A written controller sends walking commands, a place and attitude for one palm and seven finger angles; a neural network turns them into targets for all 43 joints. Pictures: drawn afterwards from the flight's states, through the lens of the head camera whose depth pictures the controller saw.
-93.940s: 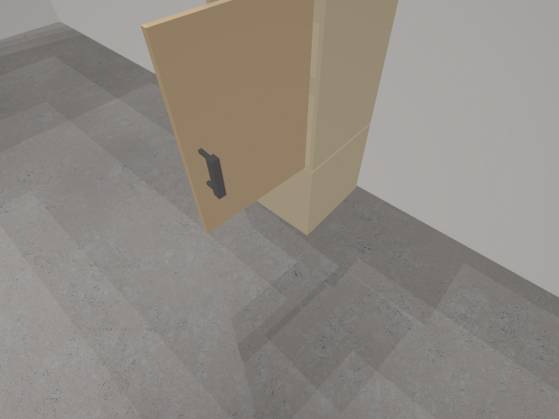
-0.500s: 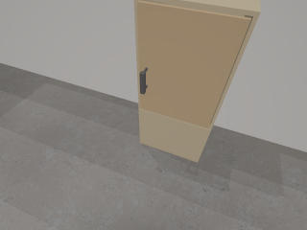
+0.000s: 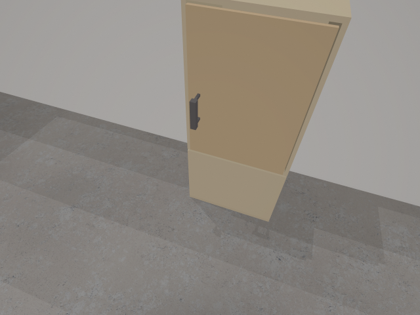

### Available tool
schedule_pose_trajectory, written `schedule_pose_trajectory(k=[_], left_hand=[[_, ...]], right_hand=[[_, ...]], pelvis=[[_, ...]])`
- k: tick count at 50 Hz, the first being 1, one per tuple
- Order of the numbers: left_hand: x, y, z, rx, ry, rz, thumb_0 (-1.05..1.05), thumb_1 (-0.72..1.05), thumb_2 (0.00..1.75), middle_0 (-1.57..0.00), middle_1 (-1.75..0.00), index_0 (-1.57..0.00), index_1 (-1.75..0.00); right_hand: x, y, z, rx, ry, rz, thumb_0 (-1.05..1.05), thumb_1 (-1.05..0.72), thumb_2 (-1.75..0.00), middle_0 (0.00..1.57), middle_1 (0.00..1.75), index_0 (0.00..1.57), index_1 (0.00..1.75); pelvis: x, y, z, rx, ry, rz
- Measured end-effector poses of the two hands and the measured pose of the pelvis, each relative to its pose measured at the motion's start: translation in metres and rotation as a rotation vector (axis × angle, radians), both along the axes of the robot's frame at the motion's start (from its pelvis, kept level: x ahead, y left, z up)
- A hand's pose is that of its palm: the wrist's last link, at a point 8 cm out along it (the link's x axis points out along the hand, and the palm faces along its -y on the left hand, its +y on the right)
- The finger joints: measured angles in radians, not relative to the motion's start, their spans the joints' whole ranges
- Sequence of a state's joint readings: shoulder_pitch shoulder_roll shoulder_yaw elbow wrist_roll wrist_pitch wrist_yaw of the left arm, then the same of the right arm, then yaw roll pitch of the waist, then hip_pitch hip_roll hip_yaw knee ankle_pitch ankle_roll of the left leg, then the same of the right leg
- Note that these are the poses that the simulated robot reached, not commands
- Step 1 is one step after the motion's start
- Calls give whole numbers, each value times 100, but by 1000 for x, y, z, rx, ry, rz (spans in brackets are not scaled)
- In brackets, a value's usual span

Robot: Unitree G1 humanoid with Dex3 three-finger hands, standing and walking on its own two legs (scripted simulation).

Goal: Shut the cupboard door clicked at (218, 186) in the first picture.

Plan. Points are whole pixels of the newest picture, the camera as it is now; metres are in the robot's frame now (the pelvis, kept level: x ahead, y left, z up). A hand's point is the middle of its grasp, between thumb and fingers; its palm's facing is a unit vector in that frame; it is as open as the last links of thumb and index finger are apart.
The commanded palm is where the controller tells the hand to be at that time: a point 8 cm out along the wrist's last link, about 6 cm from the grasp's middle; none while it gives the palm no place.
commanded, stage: look to check the result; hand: left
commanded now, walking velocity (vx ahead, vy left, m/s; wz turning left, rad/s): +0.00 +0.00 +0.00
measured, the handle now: (195, 111) +0.82 +0.09 -0.11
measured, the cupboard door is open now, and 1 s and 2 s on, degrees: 0 0 0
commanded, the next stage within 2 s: turn to face it in 0.60 s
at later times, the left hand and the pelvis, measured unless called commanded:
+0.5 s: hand out of the picture -0.05 +0.13 -0.18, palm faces +0.04 -0.99 -0.14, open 7.4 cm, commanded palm none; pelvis +0.00 -0.01 +0.00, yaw +0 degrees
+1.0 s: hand out of the picture -0.01 +0.14 -0.18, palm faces +0.00 -0.99 -0.17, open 7.4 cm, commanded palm none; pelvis +0.02 -0.02 -0.01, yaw -4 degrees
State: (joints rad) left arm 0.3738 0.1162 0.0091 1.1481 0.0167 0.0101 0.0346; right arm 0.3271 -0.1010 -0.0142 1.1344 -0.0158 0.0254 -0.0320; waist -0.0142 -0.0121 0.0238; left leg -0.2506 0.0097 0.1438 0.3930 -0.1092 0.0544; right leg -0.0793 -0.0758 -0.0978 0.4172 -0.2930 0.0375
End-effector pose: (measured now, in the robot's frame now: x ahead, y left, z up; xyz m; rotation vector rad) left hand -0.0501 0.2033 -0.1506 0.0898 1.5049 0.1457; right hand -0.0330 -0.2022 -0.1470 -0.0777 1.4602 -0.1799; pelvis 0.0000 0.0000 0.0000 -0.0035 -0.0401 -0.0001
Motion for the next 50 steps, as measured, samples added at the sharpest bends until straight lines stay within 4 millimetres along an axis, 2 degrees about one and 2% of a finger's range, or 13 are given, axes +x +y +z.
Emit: schedule_pose_trajectory(k=[9,16,33,43,50], left_hand=[[-14,1,4,19,38,8,0,91,90,-20,-30,-20,-30],[-13,-6,3,14,38,8,0,91,90,-20,-30,-20,-30],[13,-25,-1,-12,-3,2,0,91,90,-20,-30,-20,-30],[23,-23,1,4,17,-6,0,91,90,-20,-30,-20,-30],[41,-15,-3,18,26,-42,0,91,90,-20,-30,-20,-30]], right_hand=[[-2,-6,-1,0,8,-3,0,-91,-89,20,30,20,30],[2,-13,-1,-4,2,-1,0,-91,-89,20,30,20,30],[10,-17,-2,3,7,2,0,-91,-89,20,30,20,30],[17,-20,-4,4,16,-16,0,-91,-89,20,30,20,30],[22,-36,-6,-36,7,-65,0,-91,-89,20,30,20,30]], pelvis=[[-1,-4,0,1,3,-1],[0,-9,0,-1,0,-2],[8,-18,-1,1,0,2],[16,-22,-2,2,8,-23],[19,-24,-7,-3,21,-70]])
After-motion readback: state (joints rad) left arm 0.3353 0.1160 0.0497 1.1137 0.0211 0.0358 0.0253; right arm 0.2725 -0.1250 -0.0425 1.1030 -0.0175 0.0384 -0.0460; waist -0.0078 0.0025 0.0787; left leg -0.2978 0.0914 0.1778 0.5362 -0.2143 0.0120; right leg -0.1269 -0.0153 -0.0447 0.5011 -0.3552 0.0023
